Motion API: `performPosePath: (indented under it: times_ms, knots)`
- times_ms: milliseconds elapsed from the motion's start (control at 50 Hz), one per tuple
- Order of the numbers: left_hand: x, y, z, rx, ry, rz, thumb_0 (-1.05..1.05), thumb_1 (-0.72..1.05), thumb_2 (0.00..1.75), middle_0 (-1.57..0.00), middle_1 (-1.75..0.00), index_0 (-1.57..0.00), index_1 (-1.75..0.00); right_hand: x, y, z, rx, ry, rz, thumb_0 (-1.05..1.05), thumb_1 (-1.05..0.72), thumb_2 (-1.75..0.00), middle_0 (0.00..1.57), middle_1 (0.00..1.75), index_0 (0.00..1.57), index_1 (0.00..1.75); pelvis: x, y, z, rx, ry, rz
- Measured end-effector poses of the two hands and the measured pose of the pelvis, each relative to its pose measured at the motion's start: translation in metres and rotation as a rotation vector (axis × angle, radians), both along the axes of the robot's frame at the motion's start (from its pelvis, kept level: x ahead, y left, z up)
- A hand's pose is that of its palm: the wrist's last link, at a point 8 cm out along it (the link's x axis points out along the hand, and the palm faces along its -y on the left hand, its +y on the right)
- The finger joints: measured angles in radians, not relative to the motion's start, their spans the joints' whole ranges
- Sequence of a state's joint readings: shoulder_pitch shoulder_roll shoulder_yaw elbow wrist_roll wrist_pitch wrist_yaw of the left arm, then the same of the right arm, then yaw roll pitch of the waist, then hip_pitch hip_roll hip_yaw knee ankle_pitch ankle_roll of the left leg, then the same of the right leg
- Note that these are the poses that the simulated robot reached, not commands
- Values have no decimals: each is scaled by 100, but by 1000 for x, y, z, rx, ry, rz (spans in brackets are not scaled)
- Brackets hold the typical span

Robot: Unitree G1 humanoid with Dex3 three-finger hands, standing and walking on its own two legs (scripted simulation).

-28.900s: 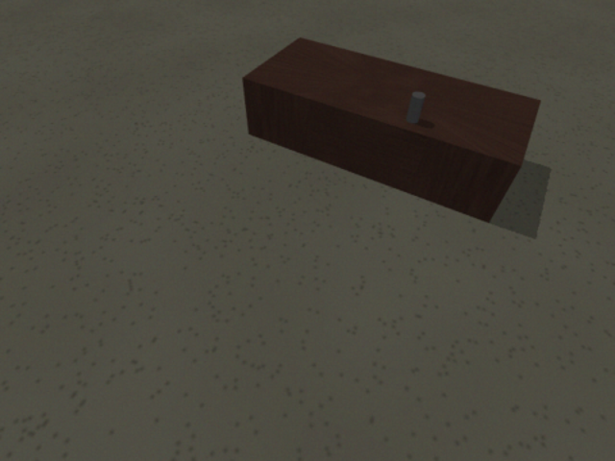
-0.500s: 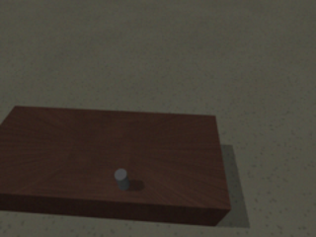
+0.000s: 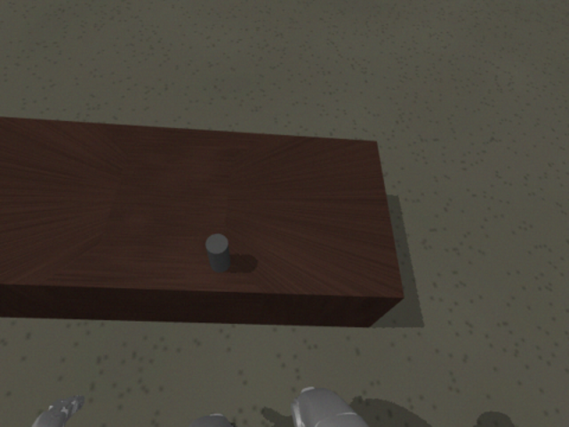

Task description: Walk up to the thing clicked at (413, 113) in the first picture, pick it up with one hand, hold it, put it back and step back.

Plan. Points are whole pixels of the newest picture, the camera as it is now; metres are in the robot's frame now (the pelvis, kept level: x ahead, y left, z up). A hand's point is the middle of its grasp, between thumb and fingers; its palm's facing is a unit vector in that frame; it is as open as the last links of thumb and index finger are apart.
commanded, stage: step back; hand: left
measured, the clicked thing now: (218, 253) +0.52 +0.13 -0.38
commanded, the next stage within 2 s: none
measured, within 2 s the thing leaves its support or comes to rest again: neither
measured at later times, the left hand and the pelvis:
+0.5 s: hand out of the picture +0.04 +0.26 -0.15, palm faces -0.01 -0.92 -0.40, open 7.4 cm; pelvis -0.10 -0.01 -0.01, yaw +0 degrees
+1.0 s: hand out of the picture -0.13 +0.21 -0.14, palm faces -0.06 -0.91 -0.42, open 7.4 cm; pelvis -0.22 -0.05 -0.01, yaw -4 degrees
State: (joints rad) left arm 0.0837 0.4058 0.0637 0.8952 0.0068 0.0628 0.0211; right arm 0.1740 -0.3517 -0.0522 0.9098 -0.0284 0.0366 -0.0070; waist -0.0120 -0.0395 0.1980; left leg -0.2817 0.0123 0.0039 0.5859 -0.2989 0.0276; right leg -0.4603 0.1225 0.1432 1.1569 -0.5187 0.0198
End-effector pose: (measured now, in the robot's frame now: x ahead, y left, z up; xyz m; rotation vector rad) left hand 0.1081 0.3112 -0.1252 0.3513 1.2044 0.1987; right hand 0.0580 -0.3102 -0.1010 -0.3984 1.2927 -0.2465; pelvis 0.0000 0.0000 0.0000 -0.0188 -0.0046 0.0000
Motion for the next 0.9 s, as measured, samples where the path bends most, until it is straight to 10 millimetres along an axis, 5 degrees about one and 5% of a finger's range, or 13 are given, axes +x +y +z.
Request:
performPosePath:
  times_ms: [160, 280, 400, 520, 720, 900]
  knots:
    - [-36, -16, -1, 26, 20, -35, 1, 91, 90, -20, -30, -21, -30, -2, -11, -23, 45, -107, 3, 1, -90, -90, 21, 30, 21, 30, -29, -13, -15, 15, -13, -55]
    - [-59, -32, 18, 25, -23, -38, 1, 90, 90, -20, -30, -21, -30, -9, -16, -25, 75, -136, -19, 1, -91, -90, 20, 30, 20, 30, -50, -19, -7, 32, -23, -56]
    - [-67, -27, 30, 43, -95, -38, 1, 90, 90, -20, -31, -21, -30, -29, -17, -18, 53, -130, 30, 1, -91, -90, 20, 30, 20, 30, -74, -15, -3, 40, -4, -32]
    - [-85, -9, 13, 23, -142, -26, 1, 90, 90, -20, -31, -21, -30, -59, -8, -16, 12, -111, 73, 1, -91, -90, 20, 30, 20, 30, -103, -6, -14, 44, -26, 1]
    - [-153, -15, 9, 6, -39, -16, 1, 91, 90, -20, -30, -21, -30, -108, -13, 7, 9, -157, 50, 1, -90, -90, 21, 30, 21, 30, -147, -17, -2, 5, -25, -44]
    - [-218, -49, 10, 46, -3, -45, 1, 91, 90, -20, -30, -21, -30, -152, -55, -21, 36, -206, 11, 1, -90, -90, 21, 30, 20, 30, -201, -47, -18, -10, -43, -64]
